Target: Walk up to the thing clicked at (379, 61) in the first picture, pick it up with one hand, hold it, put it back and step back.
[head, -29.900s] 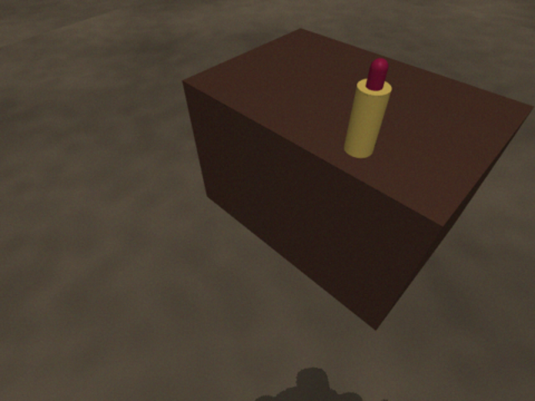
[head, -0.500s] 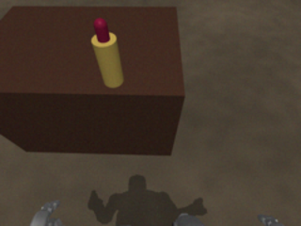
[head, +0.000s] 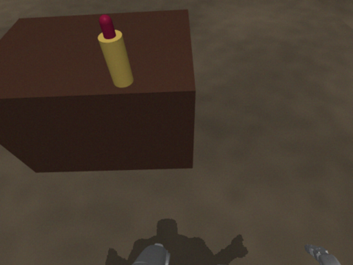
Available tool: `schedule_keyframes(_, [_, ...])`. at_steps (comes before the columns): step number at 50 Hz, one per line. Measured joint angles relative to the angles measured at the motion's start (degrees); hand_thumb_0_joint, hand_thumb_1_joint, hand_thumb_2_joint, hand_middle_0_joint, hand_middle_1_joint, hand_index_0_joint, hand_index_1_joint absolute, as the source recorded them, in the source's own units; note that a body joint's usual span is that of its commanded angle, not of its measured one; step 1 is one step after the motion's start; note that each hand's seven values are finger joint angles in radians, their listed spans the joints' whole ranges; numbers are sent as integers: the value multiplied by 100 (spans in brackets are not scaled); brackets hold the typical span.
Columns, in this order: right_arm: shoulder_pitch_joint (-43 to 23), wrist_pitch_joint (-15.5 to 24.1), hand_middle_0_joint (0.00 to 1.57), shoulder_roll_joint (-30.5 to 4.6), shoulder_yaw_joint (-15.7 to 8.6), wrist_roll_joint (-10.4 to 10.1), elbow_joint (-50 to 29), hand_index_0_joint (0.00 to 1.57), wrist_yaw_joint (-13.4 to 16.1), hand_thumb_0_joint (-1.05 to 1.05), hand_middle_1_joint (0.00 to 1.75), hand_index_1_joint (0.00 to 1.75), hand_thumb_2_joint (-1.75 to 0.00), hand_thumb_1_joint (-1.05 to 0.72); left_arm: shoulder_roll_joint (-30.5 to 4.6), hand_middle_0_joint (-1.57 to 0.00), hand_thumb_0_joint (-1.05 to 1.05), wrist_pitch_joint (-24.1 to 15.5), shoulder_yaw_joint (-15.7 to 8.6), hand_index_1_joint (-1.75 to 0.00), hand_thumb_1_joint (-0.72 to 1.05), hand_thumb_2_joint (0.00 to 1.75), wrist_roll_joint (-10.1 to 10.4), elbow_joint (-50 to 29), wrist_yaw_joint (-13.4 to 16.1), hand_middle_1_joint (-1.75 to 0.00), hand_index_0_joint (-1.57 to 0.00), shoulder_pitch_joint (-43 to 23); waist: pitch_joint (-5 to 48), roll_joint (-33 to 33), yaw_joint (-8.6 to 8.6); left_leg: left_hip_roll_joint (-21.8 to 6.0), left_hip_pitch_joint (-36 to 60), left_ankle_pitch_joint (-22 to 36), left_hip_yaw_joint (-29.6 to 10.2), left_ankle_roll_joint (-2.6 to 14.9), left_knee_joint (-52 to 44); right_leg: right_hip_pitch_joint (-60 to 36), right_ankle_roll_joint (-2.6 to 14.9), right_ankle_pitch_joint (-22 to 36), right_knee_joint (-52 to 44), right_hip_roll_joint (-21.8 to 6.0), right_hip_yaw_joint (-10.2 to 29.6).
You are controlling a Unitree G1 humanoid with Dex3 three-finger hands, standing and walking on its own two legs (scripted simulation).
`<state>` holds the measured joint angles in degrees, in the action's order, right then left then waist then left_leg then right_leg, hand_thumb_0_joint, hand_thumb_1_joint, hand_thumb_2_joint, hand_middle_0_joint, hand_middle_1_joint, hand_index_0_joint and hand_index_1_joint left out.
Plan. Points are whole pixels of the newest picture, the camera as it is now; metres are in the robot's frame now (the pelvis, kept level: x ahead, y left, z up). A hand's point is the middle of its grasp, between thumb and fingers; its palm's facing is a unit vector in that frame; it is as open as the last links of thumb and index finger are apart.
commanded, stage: step back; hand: left
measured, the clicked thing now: (114, 52) +0.81 +0.24 +0.02
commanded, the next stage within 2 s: stand in 1.74 s
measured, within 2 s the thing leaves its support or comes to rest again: neither
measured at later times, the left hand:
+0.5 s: hand out of the picture -0.10 +0.25 -0.15, palm faces +0.02 -0.92 -0.40, open 7.3 cm
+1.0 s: hand out of the picture -0.26 +0.25 -0.14, palm faces +0.12 -0.91 -0.39, open 7.3 cm
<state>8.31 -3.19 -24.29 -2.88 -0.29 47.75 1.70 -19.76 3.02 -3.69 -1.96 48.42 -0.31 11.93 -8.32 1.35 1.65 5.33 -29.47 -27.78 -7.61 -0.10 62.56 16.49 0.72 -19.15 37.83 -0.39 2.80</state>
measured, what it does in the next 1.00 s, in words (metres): walks backwards: left foot, then right foot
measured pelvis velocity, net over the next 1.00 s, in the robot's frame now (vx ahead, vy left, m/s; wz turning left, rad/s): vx -0.29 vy -0.04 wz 0.10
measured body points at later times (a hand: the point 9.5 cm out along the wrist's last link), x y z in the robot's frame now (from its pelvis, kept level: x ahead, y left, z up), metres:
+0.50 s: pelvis -0.18 -0.03 -0.01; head -0.12 -0.02 +0.44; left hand -0.10 +0.30 -0.12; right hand -0.03 -0.34 -0.11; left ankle -0.08 +0.12 -0.72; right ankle -0.21 -0.16 -0.72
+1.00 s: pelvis -0.29 -0.04 +0.00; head -0.28 -0.03 +0.45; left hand -0.26 +0.30 -0.11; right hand -0.20 -0.33 -0.12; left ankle -0.30 +0.09 -0.73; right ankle -0.25 -0.16 -0.71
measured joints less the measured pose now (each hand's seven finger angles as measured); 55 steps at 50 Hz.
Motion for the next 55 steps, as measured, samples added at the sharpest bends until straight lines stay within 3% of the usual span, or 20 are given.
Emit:
schedule_keyframes(3, [167, 54, 20, -1, 29, 26, 28, 21, 6, 1, 30, 30, -90, -91, -5, -20, 1, -1, 0, -30, 90, 90, -26, -101, 55, -30, -21, -99, 14, -16, -28, 47, 239, -83, 90, -33, 60, 150, -6, 212, -96, -85, -74])
schedule_keyframes(7, [301, 46, 20, 66, 44, 93, 104, 21, -23, 1, 30, 30, -90, -91, -100, -20, 1, -24, 6, -30, 90, 90, -20, -341, 122, -30, -21, -347, -75, -54, -81, -192, 894, -124, 375, -30, -1138, 432, -43, 398, -14, -172, -278])
schedule_keyframes(9, [347, 80, 20, 105, 44, 118, 134, 21, -59, 1, 30, 30, -90, -91, -178, -20, 1, 1, 23, -30, 90, 90, 20, -431, 128, -30, -21, -488, -117, -108, -124, -305, 1316, 340, 563, 27, -2133, 646, -82, 420, 185, -242, -371])
schedule_keyframes(11, [316, 108, 20, 221, 29, 176, 211, 21, -79, 1, 30, 30, -90, -91, -280, -20, 1, 51, 15, -30, 90, 90, 63, -441, 129, -30, -21, -655, -243, -353, -99, -176, 1392, 807, 689, 96, -2454, 864, -71, 325, 492, -348, -219])
schedule_keyframes(14, [280, 105, 20, 293, 106, 222, 245, 21, -162, 1, 30, 30, -90, -90, -290, -20, 1, 139, -29, -30, 91, 90, 98, -301, 166, -30, -21, -686, -254, -326, -167, -303, 1211, 912, 628, 135, -2358, 1164, -4, -965, 1781, 226, 263])
schedule_keyframes(16, [251, 108, 21, 348, 145, 246, 257, 21, -145, 1, 30, 30, -90, -90, -318, -20, 1, 162, -56, -30, 91, 90, 141, -205, 161, -30, -21, -623, -178, -335, -165, -411, 1167, 1110, 627, 113, -2539, 1258, 20, -1076, 2647, 535, 465])
schedule_keyframes(18, [189, 99, 21, 351, 145, 247, 223, 21, -121, 1, 30, 30, -90, -90, -319, -20, 1, 142, -76, -30, 91, 90, 151, -142, 131, -30, -21, -518, -115, -300, -121, -538, 1091, 1285, 654, 115, -2674, 1158, -29, -1069, 2989, 618, 437])
schedule_keyframes(21, [30, 100, 21, 306, 108, 265, 92, 21, -97, 1, 30, 30, -90, -90, -311, -20, 1, 117, -81, -30, 91, 90, 128, -61, 74, -30, -21, -338, -87, -230, -60, -704, 918, 1502, 722, 104, -2762, 681, -140, -1109, 2446, 468, 296])
schedule_keyframes(25, [-185, 77, 21, 163, 89, 224, -98, 21, -112, 1, 30, 30, -90, -90, -293, -20, 1, 43, -46, -30, 91, 90, 98, 93, 35, -30, -21, -171, -74, -125, 21, -885, 534, 1688, 799, -50, -2590, -237, -99, -669, 420, 149, 16])
schedule_keyframes(27, [-322, 13, 21, 20, 58, 168, -77, 21, -116, 0, 30, 30, -90, -90, -155, -20, 1, -27, -36, -30, 91, 90, 38, 226, 52, -30, -21, -146, -139, 194, -6, -1048, 320, 1656, 590, -43, -2338, -408, -38, -357, -55, 311, -172])
schedule_keyframes(30, [-258, -97, 20, 46, 3, 103, 41, 21, -48, 0, 30, 30, -90, -90, -77, -20, 1, -37, 23, -30, 91, 90, -7, 255, 17, -30, -21, 11, -12, 86, 97, -408, -40, 234, 101, -24, -1098, -139, 48, -275, 143, 150, -114])
schedule_keyframes(32, [-159, -90, 20, 29, 11, 65, 82, 21, -40, 0, 30, 30, -90, -91, -40, -20, 1, -46, 47, -30, 91, 90, -16, 279, 50, -30, -21, 77, 48, 16, 115, -64, -146, 95, -53, -17, -222, -65, 48, -114, 48, 14, -79])
schedule_keyframes(35, [42, -26, 20, -3, 13, 88, 151, 21, -52, 0, 30, 30, -90, -91, -30, -20, 1, -87, 34, -30, 90, 90, -54, 264, 77, -30, -21, 68, 120, 23, 81, 21, 52, 149, -8, -62, 142, 73, 43, 74, -40, -89, -157])
schedule_keyframes(38, [248, -20, 20, -1, 6, 146, 326, 21, -94, 0, 30, 30, -90, -91, -75, -20, 1, -172, 5, -30, 90, 90, -83, 181, 74, -30, -21, 0, 170, 62, 60, -180, 587, -2, 195, -98, -565, 194, 48, 166, -25, -146, -330])
schedule_keyframes(41, [407, 18, 20, 54, -2, 191, 558, 21, -159, 1, 30, 30, -90, -91, -169, -20, 1, -217, -17, -30, 90, 90, -66, 143, 52, -30, -21, -75, 243, 22, 41, -388, 1254, -190, 481, -41, -1867, 330, 24, 181, 100, -258, -504])
schedule_keyframes(43, [424, 91, 20, 150, -32, 206, 725, 21, -186, 1, 30, 30, -90, -91, -260, -20, 1, -196, -16, -30, 90, 90, -44, 183, 46, -30, -21, -124, 215, -149, 45, -320, 1626, 599, 623, 22, -2696, 405, -37, 163, 256, -411, -481])
schedule_keyframes(47, [503, 223, 20, 320, 36, 254, 852, 21, -252, 1, 30, 30, -90, -91, -311, -20, 1, -123, -3, -30, 91, 90, 54, 512, 4, -30, -21, 3, 424, -222, -50, -355, 1628, 864, 659, 172, -2825, 530, -20, -679, 749, -171, -178])
schedule_keyframes(50, [495, 313, 20, 435, 99, 281, 883, 21, -260, 1, 30, 30, -90, -90, -379, -20, 1, -155, -21, -30, 91, 90, 100, 686, -59, -30, -21, 93, 507, -295, -84, -426, 1693, 1011, 685, 108, -3002, 418, 10, -582, 729, -113, -150])
schedule_keyframes(53, [429, 301, 21, 448, 94, 294, 860, 21, -301, 1, 30, 30, -90, -90, -359, -20, 1, -226, -43, -30, 91, 90, 87, 831, -92, -30, -21, 182, 566, -267, -88, -528, 1674, 974, 734, 43, -2947, 3, 9, -480, -21, -79, -257])
schedule_keyframes(55, [375, 250, 21, 382, 67, 258, 846, 21, -293, 1, 30, 30, -90, -90, -240, -20, 1, -292, -46, -30, 91, 90, 46, 930, -65, -30, -21, 161, 510, -29, -99, -722, 1631, 839, 635, 5, -2714, -234, 19, 292, -466, 104, -384])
